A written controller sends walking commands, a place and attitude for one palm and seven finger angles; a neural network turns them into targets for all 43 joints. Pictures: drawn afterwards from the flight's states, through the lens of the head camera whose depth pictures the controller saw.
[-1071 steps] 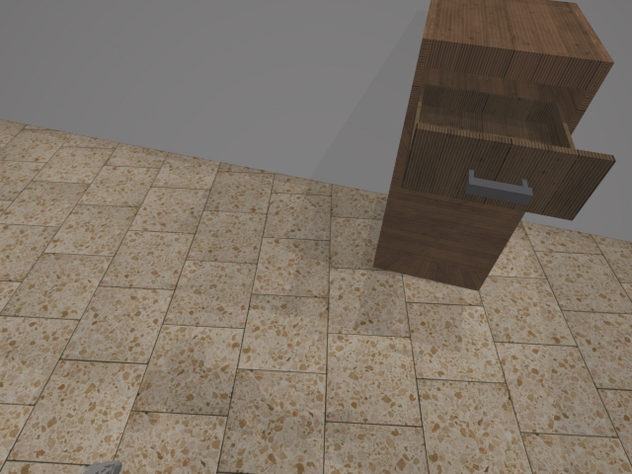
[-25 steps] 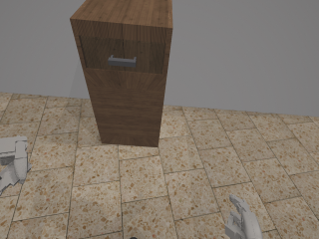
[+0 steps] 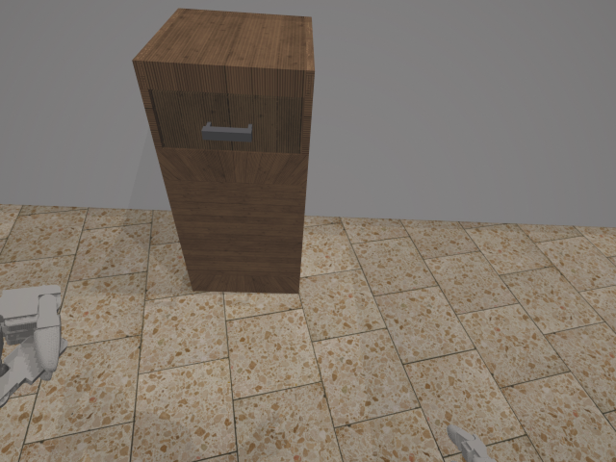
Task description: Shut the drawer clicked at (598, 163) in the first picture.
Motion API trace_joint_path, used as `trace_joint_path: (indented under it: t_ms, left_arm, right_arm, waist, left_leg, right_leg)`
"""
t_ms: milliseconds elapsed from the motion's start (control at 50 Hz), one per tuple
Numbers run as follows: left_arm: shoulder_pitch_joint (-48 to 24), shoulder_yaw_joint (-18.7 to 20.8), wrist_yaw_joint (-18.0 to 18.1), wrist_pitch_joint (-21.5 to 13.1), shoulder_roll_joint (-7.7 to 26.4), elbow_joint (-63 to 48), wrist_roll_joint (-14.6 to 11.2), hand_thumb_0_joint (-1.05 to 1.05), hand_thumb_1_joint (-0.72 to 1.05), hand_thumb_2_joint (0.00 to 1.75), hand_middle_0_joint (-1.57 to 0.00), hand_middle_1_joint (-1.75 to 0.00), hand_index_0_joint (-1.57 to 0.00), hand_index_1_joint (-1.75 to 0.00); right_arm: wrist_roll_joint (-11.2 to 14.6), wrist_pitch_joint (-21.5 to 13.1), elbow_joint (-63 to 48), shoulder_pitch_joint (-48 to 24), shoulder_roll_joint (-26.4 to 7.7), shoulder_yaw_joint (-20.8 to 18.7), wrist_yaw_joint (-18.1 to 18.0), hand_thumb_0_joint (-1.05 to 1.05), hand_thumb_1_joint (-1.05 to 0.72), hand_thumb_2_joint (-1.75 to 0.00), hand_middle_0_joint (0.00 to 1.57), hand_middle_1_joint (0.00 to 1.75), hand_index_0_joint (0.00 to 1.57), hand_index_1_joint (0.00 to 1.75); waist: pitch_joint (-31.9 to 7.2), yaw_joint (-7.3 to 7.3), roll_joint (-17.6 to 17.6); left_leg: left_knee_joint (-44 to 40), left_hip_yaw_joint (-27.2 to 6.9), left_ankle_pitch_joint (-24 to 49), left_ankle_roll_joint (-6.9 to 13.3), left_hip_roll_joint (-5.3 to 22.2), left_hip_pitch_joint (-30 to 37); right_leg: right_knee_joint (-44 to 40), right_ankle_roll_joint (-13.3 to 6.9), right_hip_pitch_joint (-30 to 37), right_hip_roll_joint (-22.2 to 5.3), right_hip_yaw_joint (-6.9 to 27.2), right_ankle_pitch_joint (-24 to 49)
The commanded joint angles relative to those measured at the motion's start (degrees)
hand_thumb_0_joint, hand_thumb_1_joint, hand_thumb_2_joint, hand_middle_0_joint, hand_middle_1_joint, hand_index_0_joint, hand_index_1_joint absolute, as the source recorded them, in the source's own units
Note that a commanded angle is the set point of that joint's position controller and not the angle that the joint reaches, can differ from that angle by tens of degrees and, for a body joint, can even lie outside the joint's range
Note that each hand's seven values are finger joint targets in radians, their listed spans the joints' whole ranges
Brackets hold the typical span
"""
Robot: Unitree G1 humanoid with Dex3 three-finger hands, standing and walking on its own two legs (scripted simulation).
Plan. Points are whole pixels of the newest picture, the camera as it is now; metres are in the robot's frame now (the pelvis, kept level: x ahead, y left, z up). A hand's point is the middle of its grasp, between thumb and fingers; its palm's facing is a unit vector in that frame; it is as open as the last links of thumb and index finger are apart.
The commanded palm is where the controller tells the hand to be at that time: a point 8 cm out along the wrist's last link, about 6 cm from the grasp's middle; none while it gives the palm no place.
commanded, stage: stop stepping back and stand still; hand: left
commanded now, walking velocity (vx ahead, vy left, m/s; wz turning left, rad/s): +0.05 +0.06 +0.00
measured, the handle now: (228, 130) +0.89 +0.24 -0.02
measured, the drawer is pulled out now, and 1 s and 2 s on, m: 0.00 0.00 0.00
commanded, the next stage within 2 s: let the arm hang, fingers relaxed in 0.28 s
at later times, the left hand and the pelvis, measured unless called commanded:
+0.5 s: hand (97, 389) +0.21 +0.27 +0.00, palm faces +0.18 -0.88 -0.44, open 3.1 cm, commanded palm none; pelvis +0.01 +0.02 -0.01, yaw +2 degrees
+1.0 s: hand out of the picture -0.06 +0.23 -0.16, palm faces +0.06 -0.96 -0.27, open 5.7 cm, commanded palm none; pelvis +0.00 +0.02 +0.01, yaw +2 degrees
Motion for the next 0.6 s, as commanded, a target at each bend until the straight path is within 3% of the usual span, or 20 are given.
trace_joint_path:
  t_ms: [0,40,60,80,100,140,220,280,340,360,380,400,420,440,460,480,500,520,580]
  left_arm:
    - [-4.9,6.75,2.02,-2.71,7.01,-4.37,-0.4,0.0,0.9,0.9,-1.4,-1.6,-1.4,-1.6]
    - [-6.57,6.19,1.86,-3.44,6.99,-6.08,-0.28,0.0,0.9,0.9,-1.4,-1.6,-1.4,-1.6]
    - [-6.74,5.14,1.57,-3.3,6.08,-6.3,-0.51,0.0,0.9,0.9,-1.4,-1.6,-1.4,-1.6]
    - [-6.09,5.97,1.14,-3.59,7.04,-5.59,-0.48,0.0,0.9,0.9,-1.4,-1.6,-1.4,-1.6]
    - [-6.67,5.89,1.04,-3.62,6.78,-6.34,-0.05,0.0,0.9,0.9,-1.4,-1.6,-1.4,-1.6]
    - [-8.05,5.29,1.07,-3.9,6.41,-7.33,0.54,0.0,0.9,0.9,-1.4,-1.6,-1.4,-1.6]
    - [-5.5,6.0,1.08,-3.93,6.99,-7.0,0.2,0.0,0.9,0.9,-1.4,-1.6,-1.4,-1.6]
    - [-3.62,6.41,1.03,-3.53,6.85,-6.34,-0.39,0.0,0.9,0.9,-1.4,-1.6,-1.4,-1.6]
    - [-2.91,6.91,1.0,-3.25,7.12,-6.35,-0.75,0.0,0.9,0.9,-1.4,-1.6,-1.4,-1.6]
    - [-11.52,-16.17,-6.76,3.66,0.42,40.29,3.3,0.0,0.9,0.9,-1.4,-1.6,-1.4,-1.6]
    - [-12.47,-13.28,-8.06,9.81,-0.28,40.69,3.69,0.0,0.9,0.9,-1.36,-1.56,-1.36,-1.56]
    - [-13.1,-13.78,-8.01,11.22,-1.89,43.1,3.77,0.0,0.9,0.9,-1.32,-1.51,-1.32,-1.51]
    - [-14.43,-14.17,-8.06,11.65,-2.31,46.07,3.56,0.0,0.9,0.9,-1.28,-1.47,-1.28,-1.47]
    - [-15.74,-14.54,-8.05,11.75,-1.78,49.37,3.58,0.0,0.9,0.9,-1.24,-1.43,-1.24,-1.43]
    - [-17.5,-14.76,-8.01,11.59,-0.86,52.91,3.8,0.0,0.9,0.9,-1.2,-1.38,-1.2,-1.38]
    - [-19.32,-15.02,-7.98,11.64,-0.18,56.56,3.59,0.0,0.9,0.9,-1.16,-1.34,-1.16,-1.34]
    - [-20.83,-15.27,-7.89,11.72,0.49,60.63,3.47,0.0,0.9,0.9,-1.12,-1.3,-1.12,-1.3]
    - [-22.68,-15.7,-7.74,11.96,0.91,64.45,3.31,0.0,0.9,0.9,-1.08,-1.25,-1.08,-1.25]
    - [-24.55,-17.32,-7.38,12.5,-0.02,74.81,2.7,0.0,0.9,0.9,-0.96,-1.12,-0.96,-1.12]
  right_arm:
    - [0.54,-4.12,-8.14,-7.7,-7.83,-3.0,-2.14,0.0,-0.9,-0.9,0.2,0.3,0.2,0.3]
    - [0.57,-4.78,-8.97,-8.56,-9.29,-3.47,-2.44,0.0,-0.9,-0.9,0.2,0.3,0.2,0.3]
    - [1.1,-4.92,-9.83,-8.78,-9.95,-3.72,-2.5,0.0,-0.9,-0.9,0.2,0.3,0.2,0.3]
    - [1.14,-5.06,-8.75,-8.44,-9.3,-3.33,-2.19,0.0,-0.9,-0.9,0.2,0.3,0.2,0.3]
    - [0.93,-5.07,-8.74,-8.63,-8.85,-3.03,-2.06,0.0,-0.9,-0.9,0.2,0.3,0.2,0.3]
    - [0.76,-5.48,-8.78,-9.12,-8.88,-2.97,-1.87,0.0,-0.9,-0.9,0.2,0.3,0.2,0.3]
    - [0.61,-5.82,-9.03,-9.11,-8.66,-3.42,-1.17,0.0,-0.9,-0.9,0.2,0.3,0.2,0.3]
    - [0.74,-5.25,-9.22,-9.15,-8.33,-3.54,-0.89,0.0,-0.9,-0.9,0.2,0.3,0.2,0.3]
    - [0.78,-4.4,-9.71,-9.39,-8.22,-3.52,-0.94,0.0,-0.9,-0.9,0.2,0.3,0.2,0.3]
    - [1.55,-7.61,4.19,-11.08,-16.75,-6.94,4.02,0.0,-0.9,-0.9,0.2,0.3,0.2,0.3]
    - [1.71,-2.17,3.83,-7.39,-16.8,-7.48,4.33,0.0,-0.9,-0.9,0.2,0.3,0.2,0.3]
    - [1.3,-0.31,3.62,-6.18,-14.24,-6.58,4.18,0.0,-0.9,-0.9,0.2,0.3,0.2,0.3]
    - [1.0,0.92,3.08,-6.74,-13.68,-5.65,4.0,0.0,-0.9,-0.9,0.2,0.3,0.2,0.3]
    - [0.57,1.65,3.09,-7.45,-13.4,-5.04,3.86,0.0,-0.9,-0.9,0.2,0.3,0.2,0.3]
    - [0.25,2.14,3.37,-7.25,-13.18,-4.91,3.88,0.0,-0.9,-0.9,0.2,0.3,0.2,0.3]
    - [0.11,2.73,4.14,-7.73,-13.45,-4.8,3.79,0.0,-0.9,-0.9,0.2,0.3,0.2,0.3]
    - [-0.1,3.36,5.0,-8.14,-13.24,-4.76,3.7,0.0,-0.9,-0.9,0.2,0.3,0.2,0.3]
    - [-0.29,3.98,6.22,-8.17,-13.28,-4.67,3.64,0.0,-0.9,-0.9,0.2,0.3,0.2,0.3]
    - [-0.57,5.12,9.9,-8.79,-12.01,-3.55,3.52,0.0,-0.9,-0.9,0.2,0.3,0.2,0.3]
  waist:
    - [3.11,-0.12,2.28]
    - [3.28,0.58,7.56]
    - [2.36,0.6,6.4]
    - [1.26,0.3,8.3]
    - [3.05,0.32,9.38]
    - [4.29,0.54,6.56]
    - [0.25,0.83,3.01]
    - [-0.88,0.63,3.3]
    - [-1.67,0.62,4.04]
    - [-0.19,-2.46,5.79]
    - [-1.92,-0.78,5.52]
    - [-3.04,-0.21,1.8]
    - [-2.1,0.49,0.02]
    - [-2.05,0.98,-3.88]
    - [-3.32,0.93,-7.19]
    - [-2.59,0.87,-8.25]
    - [-1.55,0.76,-7.43]
    - [-0.65,0.32,-4.34]
    - [2.19,0.96,7.6]
  left_leg:
    - [-16.73,0.04,0.96,1.45,2.04,12.01]
    - [-22.47,-7.48,0.78,3.75,6.88,11.87]
    - [-22.34,-10.18,6.55,4.23,8.5,10.66]
    - [-24.44,-10.27,1.27,3.84,8.37,9.28]
    - [-26.74,-10.84,-2.41,3.77,8.3,7.29]
    - [-27.23,-10.12,-3.42,3.63,7.79,4.71]
    - [-20.28,-4.27,7.12,1.95,4.09,9.7]
    - [-18.06,-3.04,10.59,1.14,3.26,11.63]
    - [-19.04,-3.04,13.91,1.12,3.69,13.2]
    - [-10.72,-4.35,27.8,1.15,6.29,12.48]
    - [-12.99,-4.58,29.62,1.27,6.36,11.07]
    - [-12.94,-6.5,27.5,2.35,7.03,9.31]
    - [-13.81,-7.72,24.87,3.37,7.35,7.09]
    - [-13.72,-8.24,22.71,3.52,6.83,5.79]
    - [-13.19,-7.31,22.41,2.76,5.49,6.4]
    - [-12.67,-6.49,20.34,2.31,4.33,6.93]
    - [-12.31,-5.66,18.87,1.97,3.3,8.16]
    - [-13.49,-5.64,18.21,1.79,3.19,9.37]
    - [-19.93,-7.55,15.45,1.82,4.65,8.46]
  right_leg:
    - [-9.37,-2.26,-10.71,-11.73,9.62,-16.1]
    - [-3.42,1.38,-8.56,-6.05,6.54,-8.84]
    - [-0.32,2.65,-5.56,-4.22,4.75,-1.19]
    - [-0.39,3.12,-4.57,-4.26,3.81,-4.5]
    - [-0.08,3.19,-4.19,-3.63,3.22,-5.19]
    - [-1.84,3.2,-1.82,-3.69,3.44,-3.56]
    - [-6.74,2.07,-0.91,-6.26,6.89,1.16]
    - [-8.17,1.43,-0.99,-7.34,7.76,3.87]
    - [-7.3,1.85,-0.37,-6.43,6.44,7.89]
    - [3.22,1.52,-7.34,-8.52,1.4,16.55]
    - [2.89,1.98,-5.51,-8.47,3.59,15.54]
    - [4.31,1.97,-4.51,-6.8,1.95,11.19]
    - [4.42,2.0,-3.96,-6.24,1.9,8.4]
    - [2.95,1.71,-2.01,-6.49,2.49,8.92]
    - [2.08,0.83,0.07,-7.5,3.81,12.35]
    - [0.52,-0.02,-0.29,-8.83,4.75,12.74]
    - [-0.93,-0.75,-1.22,-9.97,5.92,13.47]
    - [-1.58,-1.15,-2.0,-10.08,5.98,11.52]
    - [-3.34,0.23,-0.43,-7.63,5.09,2.97]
